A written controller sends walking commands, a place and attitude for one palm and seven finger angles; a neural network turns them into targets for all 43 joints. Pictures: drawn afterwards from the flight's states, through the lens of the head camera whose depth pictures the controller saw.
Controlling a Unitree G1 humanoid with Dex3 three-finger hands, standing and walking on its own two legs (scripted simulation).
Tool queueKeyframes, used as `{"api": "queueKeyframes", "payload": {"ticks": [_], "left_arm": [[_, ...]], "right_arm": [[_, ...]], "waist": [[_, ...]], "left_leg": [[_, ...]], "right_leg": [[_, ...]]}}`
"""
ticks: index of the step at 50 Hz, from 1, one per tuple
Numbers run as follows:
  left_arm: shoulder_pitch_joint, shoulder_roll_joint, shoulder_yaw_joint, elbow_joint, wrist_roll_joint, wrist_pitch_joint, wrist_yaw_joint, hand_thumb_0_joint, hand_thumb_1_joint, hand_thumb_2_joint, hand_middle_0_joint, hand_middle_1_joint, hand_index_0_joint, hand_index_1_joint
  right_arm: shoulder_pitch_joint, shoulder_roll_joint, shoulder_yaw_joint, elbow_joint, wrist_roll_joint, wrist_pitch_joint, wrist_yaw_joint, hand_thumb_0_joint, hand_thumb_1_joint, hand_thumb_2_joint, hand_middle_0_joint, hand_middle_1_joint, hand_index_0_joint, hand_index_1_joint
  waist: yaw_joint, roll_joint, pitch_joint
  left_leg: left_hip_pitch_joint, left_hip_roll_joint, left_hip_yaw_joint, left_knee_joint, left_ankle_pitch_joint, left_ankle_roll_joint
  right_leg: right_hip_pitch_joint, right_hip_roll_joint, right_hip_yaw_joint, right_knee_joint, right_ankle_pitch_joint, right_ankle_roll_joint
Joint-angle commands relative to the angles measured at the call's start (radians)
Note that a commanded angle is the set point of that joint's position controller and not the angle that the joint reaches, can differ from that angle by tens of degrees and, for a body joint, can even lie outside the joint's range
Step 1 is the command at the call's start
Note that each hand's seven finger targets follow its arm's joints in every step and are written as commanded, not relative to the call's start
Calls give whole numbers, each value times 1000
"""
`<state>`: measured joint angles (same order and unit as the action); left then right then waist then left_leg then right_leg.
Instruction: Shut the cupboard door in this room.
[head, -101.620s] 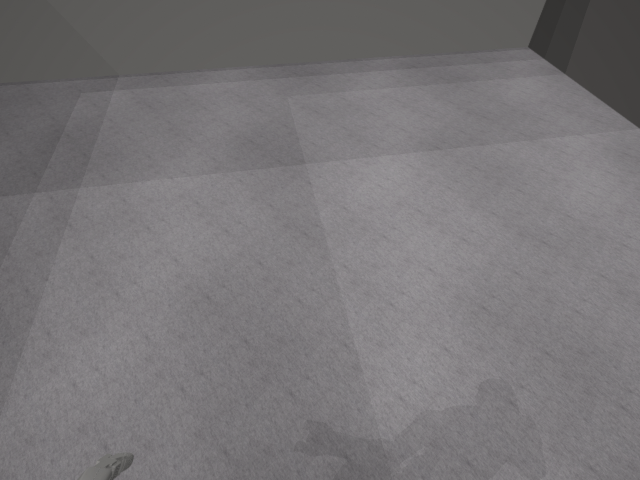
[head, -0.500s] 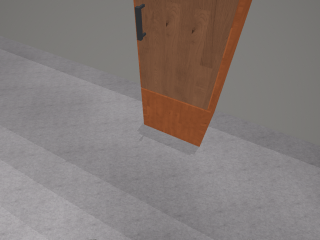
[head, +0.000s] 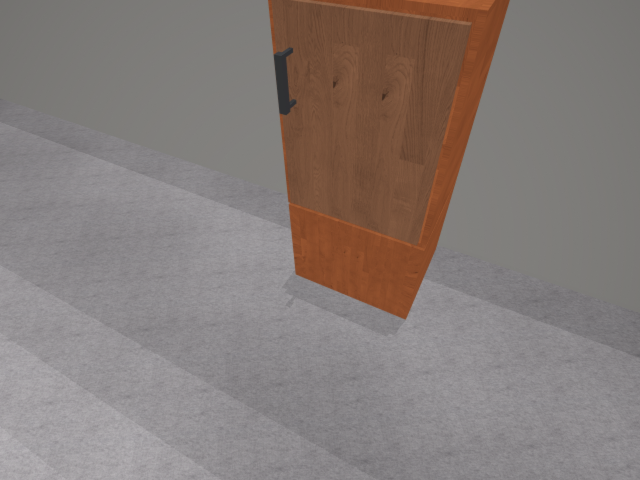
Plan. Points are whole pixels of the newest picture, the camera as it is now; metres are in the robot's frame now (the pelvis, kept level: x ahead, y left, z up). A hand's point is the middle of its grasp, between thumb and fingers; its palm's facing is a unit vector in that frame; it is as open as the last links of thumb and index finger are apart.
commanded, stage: let the arm hang, fingers relaxed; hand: left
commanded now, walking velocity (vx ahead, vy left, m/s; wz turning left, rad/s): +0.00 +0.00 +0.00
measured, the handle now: (286, 81) +0.96 +0.13 +0.07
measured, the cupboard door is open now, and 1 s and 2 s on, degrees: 0 0 0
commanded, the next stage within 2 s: look to check the result in 0.32 s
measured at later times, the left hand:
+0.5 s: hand out of the picture +0.06 +0.20 -0.16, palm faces +0.00 -0.96 -0.27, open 7.4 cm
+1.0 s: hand out of the picture +0.07 +0.19 -0.16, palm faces -0.01 -0.96 -0.29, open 7.4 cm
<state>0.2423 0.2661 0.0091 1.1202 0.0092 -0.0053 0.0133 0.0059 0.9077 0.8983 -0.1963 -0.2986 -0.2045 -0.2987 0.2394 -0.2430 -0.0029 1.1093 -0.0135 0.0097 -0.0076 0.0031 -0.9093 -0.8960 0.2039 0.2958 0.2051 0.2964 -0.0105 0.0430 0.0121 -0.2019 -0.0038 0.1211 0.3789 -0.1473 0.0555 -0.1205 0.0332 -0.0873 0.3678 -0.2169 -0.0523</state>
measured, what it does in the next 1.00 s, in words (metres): stands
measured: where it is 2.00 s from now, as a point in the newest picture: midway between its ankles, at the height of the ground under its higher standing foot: outside the picture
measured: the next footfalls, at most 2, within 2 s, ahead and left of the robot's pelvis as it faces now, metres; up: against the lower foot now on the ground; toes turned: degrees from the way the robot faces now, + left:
none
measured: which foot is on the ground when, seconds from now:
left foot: down 0.00-1.00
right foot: down 0.00-1.00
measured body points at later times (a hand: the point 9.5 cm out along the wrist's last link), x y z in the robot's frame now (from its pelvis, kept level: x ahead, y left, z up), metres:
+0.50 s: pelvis +0.02 -0.01 +0.00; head +0.02 -0.02 +0.45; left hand +0.06 +0.25 -0.14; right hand +0.06 -0.28 -0.15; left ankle +0.04 +0.08 -0.74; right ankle -0.01 -0.08 -0.74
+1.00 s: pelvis +0.04 -0.02 +0.00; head +0.04 -0.03 +0.45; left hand +0.08 +0.24 -0.14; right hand +0.08 -0.29 -0.15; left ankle +0.04 +0.08 -0.74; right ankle -0.01 -0.08 -0.74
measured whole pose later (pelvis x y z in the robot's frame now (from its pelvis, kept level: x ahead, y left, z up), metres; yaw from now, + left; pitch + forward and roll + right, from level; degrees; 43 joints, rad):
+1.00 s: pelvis +0.04 -0.02 +0.00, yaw +0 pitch -2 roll +0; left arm 0.19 0.25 0.00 1.15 0.01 -0.02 0.02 0.00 0.90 0.90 -0.20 -0.30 -0.21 -0.30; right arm 0.17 -0.27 0.00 1.14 -0.01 0.01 -0.02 0.00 -0.91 -0.90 0.20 0.30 0.21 0.30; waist -0.01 0.01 0.03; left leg -0.13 0.01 0.11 0.33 -0.17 0.02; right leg -0.03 0.06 -0.09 0.27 -0.22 -0.08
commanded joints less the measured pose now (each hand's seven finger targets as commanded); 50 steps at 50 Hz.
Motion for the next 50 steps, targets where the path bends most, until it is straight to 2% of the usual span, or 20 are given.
{"api": "queueKeyframes", "payload": {"ticks": [1, 13, 22, 30, 34, 36, 39, 48, 50], "left_arm": [[-3, 134, 22, -32, 3, -19, 9, 0, 900, 900, -200, -300, -200, -300], [-37, 138, 25, -26, 3, -25, 9, 0, 900, 900, -200, -300, -200, -300], [-43, 146, 27, -20, 3, -30, 11, 0, 900, 900, -200, -300, -200, -300], [-44, 152, 26, -12, 2, -30, 13, 0, 900, 900, -200, -300, -200, -300], [-36, 160, 28, -11, 2, -30, 13, 0, 900, 900, -200, -300, -200, -300], [-47, 159, 25, -9, 2, -28, 14, 0, 900, 900, -200, -300, -200, -300], [-39, 163, 28, -10, 2, -29, 14, 0, 900, 900, -200, -300, -200, -300], [-44, 162, 28, -11, 1, -28, 17, 0, 900, 900, -200, -300, -200, -300], [-40, 164, 30, -12, 1, -28, 19, 0, 900, 900, -200, -300, -200, -300]], "right_arm": [[-11, -150, -24, -31, -1, -20, -16, 0, -900, -900, 200, 300, 200, 300], [-52, -160, -20, -23, -2, -28, -18, 0, -900, -900, 200, 300, 200, 300], [-60, -173, -21, -20, 0, -30, -22, 0, -900, -900, 200, 300, 200, 300], [-64, -180, -22, -19, 1, -26, -24, 0, -900, -900, 200, 300, 200, 300], [-65, -184, -23, -18, 3, -23, -24, 0, -900, -900, 200, 300, 200, 300], [-65, -182, -22, -15, 1, -21, -23, 0, -900, -900, 200, 300, 200, 300], [-67, -184, -23, -18, 3, -21, -23, 0, -900, -900, 200, 300, 200, 300], [-65, -178, -21, -15, 1, -19, -25, 0, -900, -900, 200, 300, 200, 300], [-60, -176, -21, -14, 1, -20, -27, 0, -900, -900, 200, 300, 200, 300]], "waist": [[8, -60, 47], [6, -19, 15], [3, -35, -10], [2, -43, 2], [5, -69, 4], [2, -52, 18], [4, -67, 8], [4, -59, 7], [3, -57, -8]], "left_leg": [[28, 141, -186, -104, -13, -9], [68, 143, -183, -120, 61, -18], [97, 143, -175, -105, 106, -19], [109, 145, -167, -98, 120, -19], [116, 142, -161, -92, 102, -20], [104, 141, -163, -98, 87, -21], [116, 141, -157, -90, 95, -21], [110, 138, -149, -86, 101, -25], [115, 139, -141, -74, 116, -25]], "right_leg": [[-74, -158, 163, -115, -1, -14], [-19, -163, 159, -127, 84, -7], [14, -174, 156, -136, 171, -3], [14, -177, 150, -138, 212, 2], [9, -175, 151, -147, 215, 15], [9, -177, 157, -152, 199, 13], [10, -176, 155, -151, 222, 21], [29, -180, 158, -147, 276, 32], [43, -183, 155, -142, 321, 40]]}}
